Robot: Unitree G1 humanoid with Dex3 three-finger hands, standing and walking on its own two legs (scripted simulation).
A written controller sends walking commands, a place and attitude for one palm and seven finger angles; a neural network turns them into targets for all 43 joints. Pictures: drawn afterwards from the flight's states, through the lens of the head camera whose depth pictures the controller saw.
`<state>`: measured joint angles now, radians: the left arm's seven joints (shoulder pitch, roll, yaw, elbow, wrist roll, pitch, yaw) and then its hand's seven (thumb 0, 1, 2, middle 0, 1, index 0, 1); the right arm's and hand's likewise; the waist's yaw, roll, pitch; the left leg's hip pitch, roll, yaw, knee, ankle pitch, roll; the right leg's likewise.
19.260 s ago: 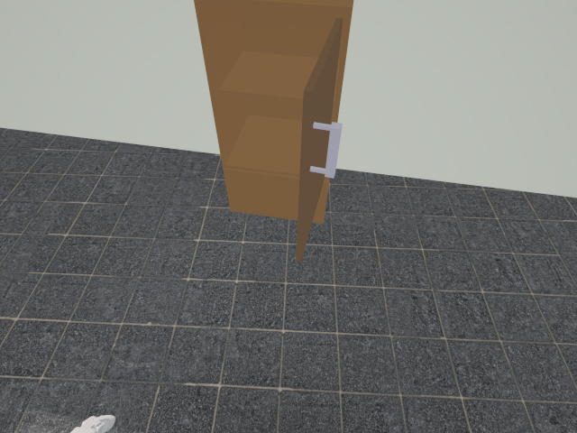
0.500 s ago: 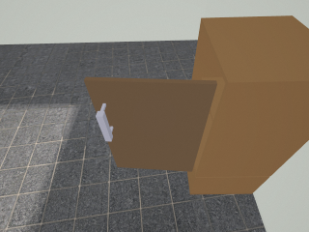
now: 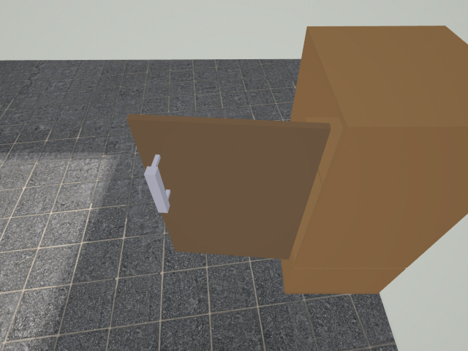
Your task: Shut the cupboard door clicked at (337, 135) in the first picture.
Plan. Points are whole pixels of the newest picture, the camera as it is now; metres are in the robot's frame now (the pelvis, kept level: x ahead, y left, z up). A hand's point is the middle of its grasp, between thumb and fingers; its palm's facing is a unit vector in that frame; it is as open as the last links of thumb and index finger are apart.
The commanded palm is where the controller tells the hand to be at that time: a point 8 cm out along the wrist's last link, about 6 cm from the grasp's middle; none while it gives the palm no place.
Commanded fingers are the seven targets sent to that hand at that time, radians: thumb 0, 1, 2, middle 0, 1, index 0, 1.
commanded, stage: look again from close up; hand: left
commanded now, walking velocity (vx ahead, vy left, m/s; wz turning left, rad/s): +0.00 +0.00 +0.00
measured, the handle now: (160, 184) +0.48 +0.21 -0.05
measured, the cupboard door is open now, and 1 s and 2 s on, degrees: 85 85 85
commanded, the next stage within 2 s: raise the hand and make a fist in 0.18 s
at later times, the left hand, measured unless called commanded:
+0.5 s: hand (128, 315) +0.18 +0.19 -0.03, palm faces +0.18 -0.98 -0.04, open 7.1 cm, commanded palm +0.10 +0.23 -0.07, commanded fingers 0.00 0.90 0.90 -0.40 -0.52 -0.40 -0.52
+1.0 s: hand (127, 348) +0.14 +0.19 -0.07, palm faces -0.07 -1.00 -0.02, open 4.7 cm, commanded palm +0.11 +0.25 -0.06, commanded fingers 0.00 0.90 0.90 -0.86 -1.02 -0.86 -1.02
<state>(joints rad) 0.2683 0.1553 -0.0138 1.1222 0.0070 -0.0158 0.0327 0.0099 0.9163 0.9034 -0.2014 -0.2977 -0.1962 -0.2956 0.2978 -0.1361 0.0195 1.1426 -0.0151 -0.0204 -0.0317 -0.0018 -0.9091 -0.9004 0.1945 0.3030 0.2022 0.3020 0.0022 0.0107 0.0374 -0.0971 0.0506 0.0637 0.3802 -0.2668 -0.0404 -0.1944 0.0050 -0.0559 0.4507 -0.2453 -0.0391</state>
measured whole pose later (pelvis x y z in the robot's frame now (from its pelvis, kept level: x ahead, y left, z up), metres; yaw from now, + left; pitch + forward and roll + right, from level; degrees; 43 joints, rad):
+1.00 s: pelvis -0.07 +0.03 -0.12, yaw +3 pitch +17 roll -3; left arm 0.39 0.21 0.04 -0.14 -0.22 -0.31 -0.26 0.02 0.90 0.90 -0.69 -0.83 -0.68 -0.83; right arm 0.21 -0.17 0.06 0.49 0.02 -0.18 -0.03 0.01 -0.90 -0.90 0.20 0.30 0.21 0.30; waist 0.03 0.04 -0.13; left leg -1.04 0.02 -0.02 1.32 -0.58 0.02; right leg -1.05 -0.07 -0.10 1.25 -0.49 0.00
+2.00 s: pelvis -0.04 +0.03 -0.10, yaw +3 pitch +17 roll -2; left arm 0.39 0.26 0.16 -0.03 -0.30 -0.38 -0.31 0.02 0.90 0.90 -1.30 -1.50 -1.29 -1.49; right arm 0.26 -0.25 0.00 0.49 0.03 -0.16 -0.05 0.01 -0.90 -0.90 0.20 0.30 0.21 0.30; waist -0.01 0.03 -0.17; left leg -0.93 0.03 -0.01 1.21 -0.58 0.01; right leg -0.95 -0.05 -0.09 1.16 -0.50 0.00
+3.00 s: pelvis -0.04 +0.03 -0.09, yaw +2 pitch +18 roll -1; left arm -0.17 0.23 0.12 0.39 -0.19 -0.37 -0.16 0.02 0.90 0.90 -1.30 -1.50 -1.30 -1.50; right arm 0.26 -0.26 0.01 0.58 0.02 -0.12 -0.02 0.01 -0.90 -0.90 0.20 0.30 0.21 0.30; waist -0.05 0.02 -0.15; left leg -0.92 0.02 0.02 1.15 -0.55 0.01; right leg -0.96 -0.05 -0.07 1.11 -0.47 0.00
